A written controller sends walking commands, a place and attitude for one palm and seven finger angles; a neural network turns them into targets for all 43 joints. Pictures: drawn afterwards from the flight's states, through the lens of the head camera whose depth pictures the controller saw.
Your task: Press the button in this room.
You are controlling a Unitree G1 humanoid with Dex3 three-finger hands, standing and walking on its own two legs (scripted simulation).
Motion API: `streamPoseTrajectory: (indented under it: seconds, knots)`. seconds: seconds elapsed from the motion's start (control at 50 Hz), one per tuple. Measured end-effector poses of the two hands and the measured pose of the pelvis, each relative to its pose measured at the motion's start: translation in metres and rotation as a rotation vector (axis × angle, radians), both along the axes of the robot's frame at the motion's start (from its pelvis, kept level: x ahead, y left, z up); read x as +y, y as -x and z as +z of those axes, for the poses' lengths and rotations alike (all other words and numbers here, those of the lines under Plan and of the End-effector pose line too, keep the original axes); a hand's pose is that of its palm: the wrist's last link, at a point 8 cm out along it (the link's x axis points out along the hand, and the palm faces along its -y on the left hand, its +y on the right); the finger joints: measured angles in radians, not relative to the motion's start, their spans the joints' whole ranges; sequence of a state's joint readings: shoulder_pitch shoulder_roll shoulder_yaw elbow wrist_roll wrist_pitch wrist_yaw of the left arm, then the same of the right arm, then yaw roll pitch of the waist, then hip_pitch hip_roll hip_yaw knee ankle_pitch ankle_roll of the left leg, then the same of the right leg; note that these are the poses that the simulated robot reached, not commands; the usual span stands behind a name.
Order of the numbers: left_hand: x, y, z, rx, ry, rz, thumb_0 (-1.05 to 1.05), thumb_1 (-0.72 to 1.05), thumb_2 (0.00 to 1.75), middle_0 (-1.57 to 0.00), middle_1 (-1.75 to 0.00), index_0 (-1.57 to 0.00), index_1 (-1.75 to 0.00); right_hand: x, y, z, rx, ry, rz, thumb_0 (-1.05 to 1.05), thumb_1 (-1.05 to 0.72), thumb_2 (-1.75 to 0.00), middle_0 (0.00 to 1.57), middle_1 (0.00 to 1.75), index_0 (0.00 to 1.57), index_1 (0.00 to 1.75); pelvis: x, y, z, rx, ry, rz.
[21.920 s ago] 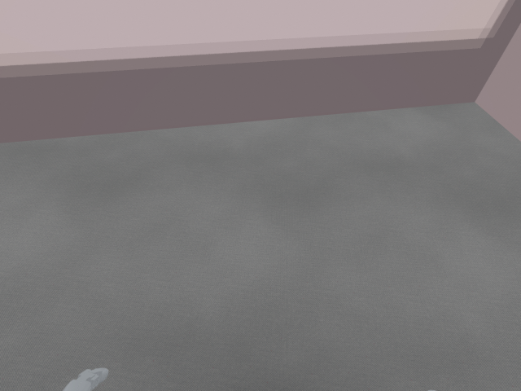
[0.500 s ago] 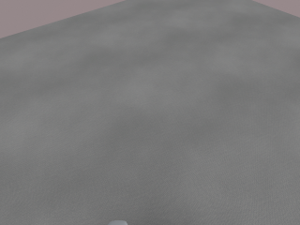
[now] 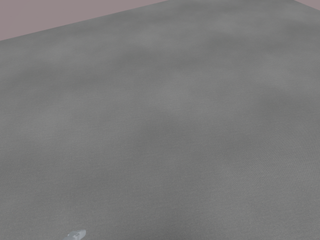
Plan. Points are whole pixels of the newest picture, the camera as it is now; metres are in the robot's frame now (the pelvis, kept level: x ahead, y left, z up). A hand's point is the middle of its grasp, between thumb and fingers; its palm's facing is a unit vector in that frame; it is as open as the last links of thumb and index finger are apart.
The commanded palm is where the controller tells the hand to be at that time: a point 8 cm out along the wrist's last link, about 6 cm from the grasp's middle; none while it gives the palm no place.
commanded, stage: turn or walk to find it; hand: left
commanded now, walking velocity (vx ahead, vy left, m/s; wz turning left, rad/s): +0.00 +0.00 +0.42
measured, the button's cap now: out of the picture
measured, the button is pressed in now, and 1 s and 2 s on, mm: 0 0 0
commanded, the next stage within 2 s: none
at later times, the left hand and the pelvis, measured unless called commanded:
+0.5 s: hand out of the picture -0.05 +0.20 -0.17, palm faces +0.30 -0.92 -0.25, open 7.4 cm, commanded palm none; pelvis -0.02 -0.01 +0.00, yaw +15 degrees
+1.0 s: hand out of the picture -0.02 +0.19 -0.15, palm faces +0.41 -0.86 -0.29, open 7.4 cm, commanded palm none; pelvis -0.04 -0.04 -0.01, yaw +25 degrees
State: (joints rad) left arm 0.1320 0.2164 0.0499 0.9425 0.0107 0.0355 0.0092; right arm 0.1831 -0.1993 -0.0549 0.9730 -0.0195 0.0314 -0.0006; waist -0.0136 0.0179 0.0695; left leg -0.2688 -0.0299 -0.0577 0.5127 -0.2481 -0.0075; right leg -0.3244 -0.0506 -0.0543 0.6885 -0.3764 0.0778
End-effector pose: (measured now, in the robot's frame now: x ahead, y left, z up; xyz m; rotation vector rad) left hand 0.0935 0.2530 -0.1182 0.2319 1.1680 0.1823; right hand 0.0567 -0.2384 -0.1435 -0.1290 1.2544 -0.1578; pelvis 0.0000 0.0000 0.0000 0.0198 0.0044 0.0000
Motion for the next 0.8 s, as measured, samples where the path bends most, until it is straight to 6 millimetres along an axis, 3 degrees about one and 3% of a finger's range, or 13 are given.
streamPoseTrajectory:
  seconds: [0.08,0.2,0.3,0.42,0.56,0.68,0.8]
  knots:
    - [-0.020,0.010,0.006,-0.040,-0.018,0.015,0.00,0.91,0.90,-0.20,-0.30,-0.20,-0.30,-0.019,0.009,-0.015,0.044,-0.017,0.013,0.00,-0.90,-0.90,0.20,0.30,0.20,0.30,-0.015,0.005,-0.004,-0.011,-0.001,0.049]
    - [-0.037,0.048,0.013,-0.002,-0.010,0.103,0.00,0.91,0.90,-0.20,-0.30,-0.20,-0.30,-0.038,0.009,-0.009,0.090,-0.013,0.066,0.01,-0.91,-0.90,0.20,0.30,0.20,0.30,-0.027,0.007,0.005,-0.022,-0.024,0.109]
    - [-0.042,0.082,0.008,0.046,0.007,0.174,0.00,0.91,0.90,-0.20,-0.30,-0.20,-0.30,-0.040,0.001,-0.003,0.111,0.003,0.119,0.01,-0.91,-0.90,0.20,0.30,0.20,0.30,-0.030,0.008,0.008,-0.020,-0.028,0.159]
    - [-0.030,0.128,-0.004,0.101,0.031,0.266,0.00,0.91,0.90,-0.20,-0.30,-0.20,-0.30,-0.021,-0.028,0.003,0.085,0.030,0.221,0.01,-0.91,-0.90,0.20,0.30,0.19,0.30,-0.021,0.014,0.005,-0.018,-0.018,0.215]
    - [0.000,0.183,-0.034,0.174,0.066,0.377,0.00,0.91,0.90,-0.20,-0.30,-0.20,-0.30,0.029,-0.073,0.014,-0.067,0.060,0.340,0.01,-0.91,-0.90,0.20,0.30,0.20,0.30,0.004,0.027,-0.009,-0.030,0.004,0.272]
    - [0.014,0.187,-0.022,0.158,0.070,0.405,0.00,0.91,0.90,-0.20,-0.30,-0.19,-0.30,0.052,-0.077,0.028,-0.101,0.057,0.390,0.00,-0.91,-0.90,0.20,0.30,0.20,0.30,0.012,0.035,0.004,-0.029,0.030,0.313]
    - [0.017,0.169,-0.010,0.075,0.044,0.407,0.00,0.91,0.90,-0.20,-0.30,-0.19,-0.30,0.051,-0.068,0.024,-0.074,0.031,0.405,0.00,-0.90,-0.90,0.20,0.30,0.20,0.30,0.006,0.038,0.007,-0.018,0.024,0.351]
